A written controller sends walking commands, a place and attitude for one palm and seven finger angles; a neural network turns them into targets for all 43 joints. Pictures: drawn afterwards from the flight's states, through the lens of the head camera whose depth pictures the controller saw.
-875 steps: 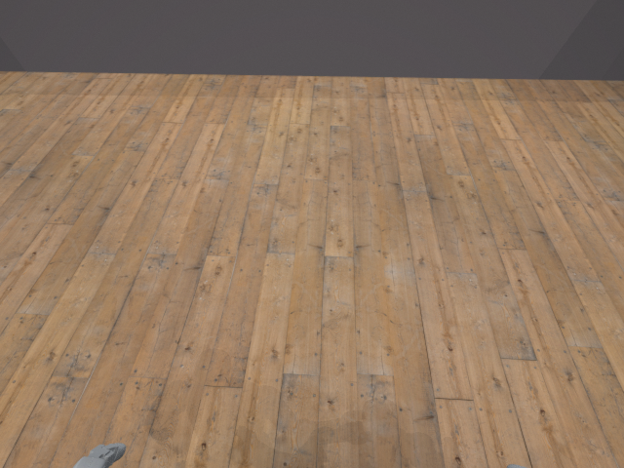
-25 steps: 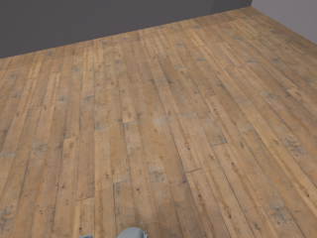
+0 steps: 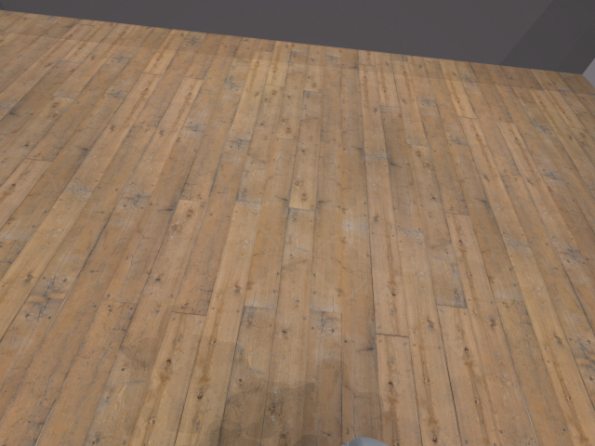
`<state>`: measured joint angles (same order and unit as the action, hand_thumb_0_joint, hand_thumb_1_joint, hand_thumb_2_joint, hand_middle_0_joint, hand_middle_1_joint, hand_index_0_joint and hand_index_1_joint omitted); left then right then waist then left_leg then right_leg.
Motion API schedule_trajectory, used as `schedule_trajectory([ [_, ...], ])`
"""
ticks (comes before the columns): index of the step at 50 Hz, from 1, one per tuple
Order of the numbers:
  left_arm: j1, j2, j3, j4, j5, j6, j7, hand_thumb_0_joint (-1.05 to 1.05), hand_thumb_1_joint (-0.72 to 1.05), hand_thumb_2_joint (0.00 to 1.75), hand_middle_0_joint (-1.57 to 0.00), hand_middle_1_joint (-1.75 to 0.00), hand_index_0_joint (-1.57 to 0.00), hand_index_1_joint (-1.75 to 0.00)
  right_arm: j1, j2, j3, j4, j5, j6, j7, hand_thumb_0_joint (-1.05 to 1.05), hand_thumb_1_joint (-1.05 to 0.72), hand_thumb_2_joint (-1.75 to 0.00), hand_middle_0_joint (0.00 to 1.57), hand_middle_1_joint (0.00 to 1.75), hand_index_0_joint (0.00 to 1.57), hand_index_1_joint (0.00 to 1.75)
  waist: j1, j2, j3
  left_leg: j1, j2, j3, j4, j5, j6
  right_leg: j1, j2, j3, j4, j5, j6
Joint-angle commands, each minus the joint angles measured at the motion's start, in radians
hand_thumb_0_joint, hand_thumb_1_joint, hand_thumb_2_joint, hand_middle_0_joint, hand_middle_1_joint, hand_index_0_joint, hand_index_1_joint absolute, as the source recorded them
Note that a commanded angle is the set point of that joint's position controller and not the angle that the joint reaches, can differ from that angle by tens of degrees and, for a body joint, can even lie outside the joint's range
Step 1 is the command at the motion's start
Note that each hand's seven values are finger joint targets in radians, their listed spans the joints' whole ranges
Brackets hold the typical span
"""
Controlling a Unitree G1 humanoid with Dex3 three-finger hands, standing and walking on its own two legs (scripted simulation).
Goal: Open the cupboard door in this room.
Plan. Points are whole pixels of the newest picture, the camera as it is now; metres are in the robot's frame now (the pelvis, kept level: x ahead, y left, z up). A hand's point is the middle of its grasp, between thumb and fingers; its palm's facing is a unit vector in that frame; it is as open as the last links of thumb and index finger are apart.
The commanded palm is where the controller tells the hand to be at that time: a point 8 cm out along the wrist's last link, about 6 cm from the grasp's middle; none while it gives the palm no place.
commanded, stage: turn or walk to find it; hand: left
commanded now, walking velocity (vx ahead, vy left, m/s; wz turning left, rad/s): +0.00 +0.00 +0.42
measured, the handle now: out of the picture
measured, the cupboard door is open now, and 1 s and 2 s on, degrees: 0 0 0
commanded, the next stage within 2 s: stand and wait in 0.24 s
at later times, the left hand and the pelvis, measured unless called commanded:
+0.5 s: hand out of the picture +0.07 +0.14 -0.16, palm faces +0.08 -0.96 -0.25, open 7.4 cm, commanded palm none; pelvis +0.00 -0.05 +0.00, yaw +5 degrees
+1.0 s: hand out of the picture -0.02 +0.19 -0.18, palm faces -0.03 -0.97 -0.23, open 7.4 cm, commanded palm none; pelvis -0.06 -0.02 -0.01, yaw -8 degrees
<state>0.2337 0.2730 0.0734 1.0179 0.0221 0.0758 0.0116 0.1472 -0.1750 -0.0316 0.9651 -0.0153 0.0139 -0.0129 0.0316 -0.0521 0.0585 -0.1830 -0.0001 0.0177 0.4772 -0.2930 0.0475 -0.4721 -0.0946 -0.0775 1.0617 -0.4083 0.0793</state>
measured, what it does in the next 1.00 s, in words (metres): steps on the spot: right foot, then left foot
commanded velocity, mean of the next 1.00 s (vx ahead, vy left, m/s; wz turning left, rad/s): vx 0.00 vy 0.00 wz -0.29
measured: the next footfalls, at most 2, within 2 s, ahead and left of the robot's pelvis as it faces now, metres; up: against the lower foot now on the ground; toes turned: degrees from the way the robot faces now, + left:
right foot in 0.38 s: +0.05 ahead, -0.13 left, +0.00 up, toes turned +3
left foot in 0.90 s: -0.01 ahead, +0.10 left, +0.00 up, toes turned -5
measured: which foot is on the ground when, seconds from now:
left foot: down 0.00-0.44, up 0.46-0.88, down 0.90-1.00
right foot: up 0.00-0.36, down 0.38-0.90, up 0.92-1.00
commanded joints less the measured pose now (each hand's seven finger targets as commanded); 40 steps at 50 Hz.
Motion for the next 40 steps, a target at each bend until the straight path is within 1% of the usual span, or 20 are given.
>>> schedule_trajectory([
  [1,-0.027,0.057,0.002,-0.078,-0.006,-0.042,0.0,0.0,0.9,0.9,-0.2,-0.3,-0.2,-0.3,0.075,-0.208,-0.05,-0.034,0.004,-0.016,-0.014,0.0,-0.9,-0.9,0.2,0.3,0.2,0.3,-0.037,0.18,-0.078,0.167,0.214,-0.173,-0.131,0.669,0.075,-0.114,-0.004,0.05,0.075,0.052,0.019],
  [6,-0.088,0.048,-0.003,-0.11,-0.01,-0.042,0.009,0.0,0.9,0.9,-0.2,-0.3,-0.2,-0.3,0.122,-0.202,-0.058,-0.029,-0.001,-0.014,-0.013,0.0,-0.9,-0.9,0.2,0.3,0.2,0.3,-0.059,0.174,-0.073,0.167,0.237,-0.259,-0.125,0.662,0.114,-0.099,-0.002,0.07,-0.003,0.018,0.028],
  [11,-0.153,0.026,-0.01,-0.147,-0.015,-0.046,0.011,0.0,0.9,0.9,-0.2,-0.3,-0.2,-0.3,0.142,-0.205,-0.065,-0.026,-0.01,-0.007,-0.013,0.0,-0.9,-0.9,0.2,0.3,0.2,0.3,-0.076,0.191,-0.071,0.13,0.233,-0.344,-0.101,0.654,0.135,-0.028,0.027,0.071,-0.169,-0.046,0.014],
  [13,-0.134,0.015,-0.014,-0.146,-0.018,-0.051,0.013,0.0,0.9,0.9,-0.2,-0.3,-0.2,-0.3,0.13,-0.208,-0.066,-0.028,-0.011,-0.006,-0.013,0.0,-0.9,-0.9,0.2,0.3,0.2,0.3,-0.065,0.193,-0.098,0.118,0.228,-0.353,-0.08,0.671,0.133,0.033,0.044,0.061,-0.258,-0.044,0.005],
  [15,-0.081,0.002,-0.023,-0.116,-0.018,-0.058,0.015,0.0,0.9,0.9,-0.2,-0.3,-0.2,-0.3,0.116,-0.187,-0.061,-0.014,-0.011,-0.01,-0.015,0.0,-0.9,-0.9,0.2,0.3,0.2,0.3,-0.044,0.196,-0.129,0.102,0.207,-0.331,-0.067,0.638,0.121,0.129,0.059,0.048,-0.38,0.003,-0.012],
  [16,-0.05,-0.002,-0.027,-0.099,-0.018,-0.065,0.016,0.0,0.9,0.9,-0.2,-0.3,-0.2,-0.3,0.118,-0.175,-0.055,-0.007,-0.009,-0.013,-0.016,0.0,-0.9,-0.9,0.2,0.3,0.2,0.3,-0.033,0.178,-0.144,0.077,0.188,-0.31,-0.057,0.585,0.102,0.198,0.064,0.041,-0.468,0.07,-0.019],
  [17,-0.009,-0.005,-0.03,-0.076,-0.016,-0.073,0.017,0.0,0.9,0.9,-0.2,-0.3,-0.2,-0.3,0.111,-0.162,-0.05,0.007,-0.005,-0.017,-0.017,0.0,-0.9,-0.9,0.2,0.3,0.2,0.3,-0.01,0.16,-0.153,0.043,0.163,-0.279,-0.036,0.497,0.071,0.288,0.058,0.036,-0.59,0.185,-0.024],
  [18,0.024,0.012,-0.032,-0.058,-0.011,-0.085,0.019,0.0,0.9,0.9,-0.2,-0.3,-0.2,-0.3,0.128,-0.131,-0.043,0.022,0.001,-0.022,-0.015,0.0,-0.9,-0.9,0.2,0.3,0.2,0.3,-0.002,0.09,-0.171,0.004,0.116,-0.225,0.009,0.379,0.021,0.387,0.024,0.07,-0.708,0.302,-0.033],
  [19,0.021,0.058,-0.034,-0.045,-0.006,-0.098,0.024,0.0,0.9,0.9,-0.2,-0.3,-0.2,-0.3,0.164,-0.085,-0.032,0.033,0.01,-0.029,-0.011,0.0,-0.9,-0.9,0.2,0.3,0.2,0.3,-0.021,-0.026,-0.18,-0.093,0.062,-0.158,0.05,0.19,-0.028,0.48,-0.098,0.218,-0.715,0.403,-0.077],
  [20,-0.003,0.092,-0.033,-0.042,-0.008,-0.104,0.025,0.0,0.9,0.9,-0.2,-0.3,-0.2,-0.3,0.17,-0.054,-0.021,0.032,0.01,-0.027,-0.01,0.0,-0.9,-0.9,0.2,0.3,0.2,0.3,-0.035,-0.123,-0.125,-0.156,0.008,-0.101,0.043,-0.051,-0.058,0.451,-0.204,0.338,-0.728,0.491,-0.146],
  [21,-0.03,0.103,-0.034,-0.052,-0.008,-0.097,0.02,0.0,0.9,0.9,-0.2,-0.3,-0.2,-0.3,0.169,-0.068,-0.023,0.036,0.006,-0.02,-0.013,0.0,-0.9,-0.9,0.2,0.3,0.2,0.3,-0.042,-0.097,-0.069,-0.123,0.004,-0.074,0.061,-0.134,-0.061,0.347,-0.24,0.337,-0.745,0.47,-0.199],
  [22,-0.034,0.098,-0.021,-0.051,-0.01,-0.098,0.019,0.0,0.9,0.9,-0.2,-0.3,-0.2,-0.3,0.156,-0.073,-0.024,0.044,-0.003,-0.002,-0.019,0.0,-0.9,-0.9,0.2,0.3,0.2,0.3,-0.031,-0.199,-0.046,-0.111,0.008,-0.074,0.117,-0.176,-0.065,0.289,-0.214,0.385,-0.789,0.398,-0.229],
  [23,-0.04,0.089,-0.017,-0.049,-0.009,-0.092,0.018,0.0,0.9,0.9,-0.2,-0.3,-0.2,-0.3,0.142,-0.093,-0.029,0.048,-0.005,0.006,-0.02,0.0,-0.9,-0.9,0.2,0.3,0.2,0.3,-0.025,-0.197,0.013,-0.13,0.018,-0.069,0.183,-0.189,-0.064,0.247,-0.204,0.394,-0.813,0.359,-0.243],
  [24,-0.035,0.076,-0.018,-0.045,-0.009,-0.086,0.016,0.0,0.9,0.9,-0.2,-0.3,-0.2,-0.3,0.129,-0.101,-0.03,0.053,-0.005,0.008,-0.022,0.0,-0.9,-0.9,0.2,0.3,0.2,0.3,-0.021,-0.154,0.035,-0.153,0.025,-0.06,0.236,-0.181,-0.063,0.247,-0.19,0.394,-0.798,0.411,-0.257],
  [26,-0.015,0.078,-0.007,-0.038,-0.009,-0.078,0.018,0.0,0.9,0.9,-0.2,-0.3,-0.2,-0.3,0.122,-0.09,-0.031,0.062,-0.001,0.01,-0.025,0.0,-0.9,-0.9,0.2,0.3,0.2,0.3,-0.019,-0.08,0.023,-0.191,0.03,-0.038,0.329,-0.182,-0.071,0.295,-0.176,0.372,-0.763,0.544,-0.271],
  [28,0.0,0.085,0.004,-0.04,-0.009,-0.074,0.016,0.0,0.9,0.9,-0.2,-0.3,-0.2,-0.3,0.117,-0.095,-0.039,0.06,0.001,0.016,-0.024,0.0,-0.9,-0.9,0.2,0.3,0.2,0.3,-0.018,-0.047,-0.003,-0.222,0.03,-0.031,0.424,-0.157,-0.083,0.321,-0.15,0.352,-0.761,0.543,-0.262],
  [30,0.011,0.075,0.015,-0.042,-0.008,-0.072,0.017,0.0,0.9,0.9,-0.2,-0.3,-0.2,-0.3,0.093,-0.101,-0.047,0.048,0.0,0.02,-0.022,0.0,-0.9,-0.9,0.2,0.3,0.2,0.3,-0.012,-0.047,-0.024,-0.238,0.04,-0.036,0.472,-0.139,-0.09,0.322,-0.138,0.363,-0.767,0.489,-0.252],
  [35,0.042,0.092,0.031,-0.051,0.001,-0.067,0.012,0.0,0.9,0.9,-0.2,-0.3,-0.2,-0.3,0.022,-0.112,-0.051,-0.001,0.005,0.017,-0.021,0.0,-0.9,-0.9,0.2,0.3,0.2,0.3,0.012,-0.083,-0.078,-0.24,0.034,-0.04,0.396,-0.16,-0.097,0.361,-0.128,0.438,-0.763,0.422,-0.263],
  [38,0.033,0.118,0.043,-0.058,0.005,-0.06,0.01,0.0,0.9,0.9,-0.2,-0.3,-0.2,-0.3,0.016,-0.111,-0.045,-0.02,0.009,0.009,-0.024,0.0,-0.9,-0.9,0.2,0.3,0.2,0.3,0.01,-0.11,-0.118,-0.193,0.019,-0.034,0.277,-0.175,-0.091,0.368,-0.116,0.468,-0.74,0.438,-0.27],
  [40,0.026,0.122,0.045,-0.06,0.004,-0.055,0.009,0.0,0.9,0.9,-0.2,-0.3,-0.2,-0.3,0.02,-0.11,-0.046,-0.024,0.016,0.003,-0.026,0.0,-0.9,-0.9,0.2,0.3,0.2,0.3,0.004,-0.108,-0.127,-0.126,0.002,-0.029,0.175,-0.152,-0.084,0.331,-0.101,0.486,-0.719,0.468,-0.255],
])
